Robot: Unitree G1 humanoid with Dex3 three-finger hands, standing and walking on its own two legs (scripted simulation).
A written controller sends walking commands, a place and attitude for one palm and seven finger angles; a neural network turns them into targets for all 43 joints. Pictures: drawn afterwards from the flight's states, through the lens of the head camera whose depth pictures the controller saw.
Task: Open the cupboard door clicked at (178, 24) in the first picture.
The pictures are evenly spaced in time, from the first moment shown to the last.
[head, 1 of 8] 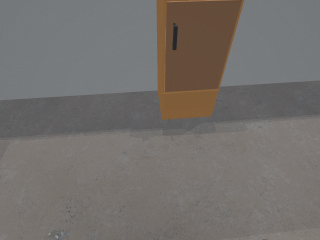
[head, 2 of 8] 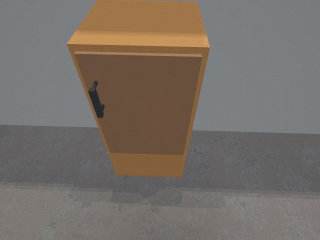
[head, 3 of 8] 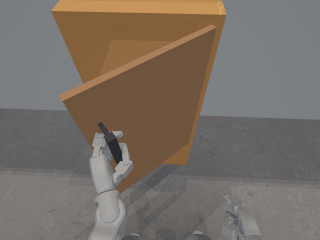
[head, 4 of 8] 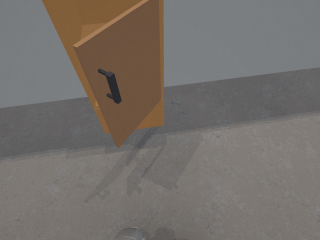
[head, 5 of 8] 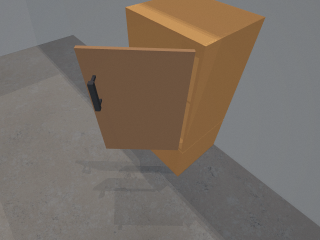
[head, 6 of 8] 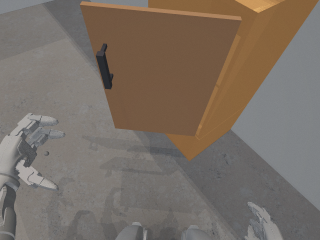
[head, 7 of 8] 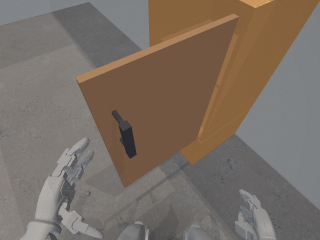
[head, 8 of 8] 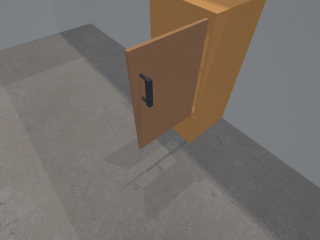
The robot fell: no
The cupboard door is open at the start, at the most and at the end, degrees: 0 90 90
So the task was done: yes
